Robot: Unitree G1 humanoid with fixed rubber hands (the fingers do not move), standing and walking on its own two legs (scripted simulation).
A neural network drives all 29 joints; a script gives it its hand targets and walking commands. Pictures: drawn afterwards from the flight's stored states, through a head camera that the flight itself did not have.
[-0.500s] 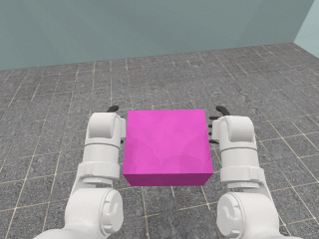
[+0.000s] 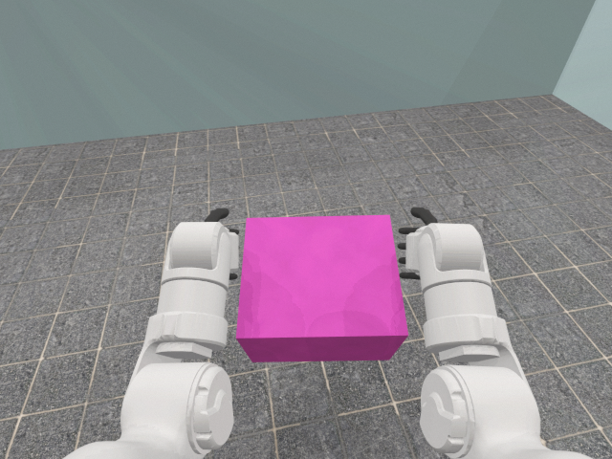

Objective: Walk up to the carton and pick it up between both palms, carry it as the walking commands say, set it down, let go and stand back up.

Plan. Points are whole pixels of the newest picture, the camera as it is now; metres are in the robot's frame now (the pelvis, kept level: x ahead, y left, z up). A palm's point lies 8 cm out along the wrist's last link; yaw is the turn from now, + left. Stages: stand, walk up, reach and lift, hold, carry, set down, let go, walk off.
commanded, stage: carry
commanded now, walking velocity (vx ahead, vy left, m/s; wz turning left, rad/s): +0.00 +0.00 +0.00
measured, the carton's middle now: (319, 290) +0.38 -0.02 +0.02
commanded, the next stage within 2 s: none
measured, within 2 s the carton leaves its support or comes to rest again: neither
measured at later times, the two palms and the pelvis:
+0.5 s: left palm (209, 249) +0.37 +0.13 +0.13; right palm (426, 250) +0.36 -0.16 +0.13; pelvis +0.00 +0.00 +0.00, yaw +0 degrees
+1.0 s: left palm (210, 250) +0.37 +0.13 +0.13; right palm (428, 251) +0.36 -0.16 +0.12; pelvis +0.00 +0.00 +0.00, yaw +0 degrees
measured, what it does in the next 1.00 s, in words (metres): stands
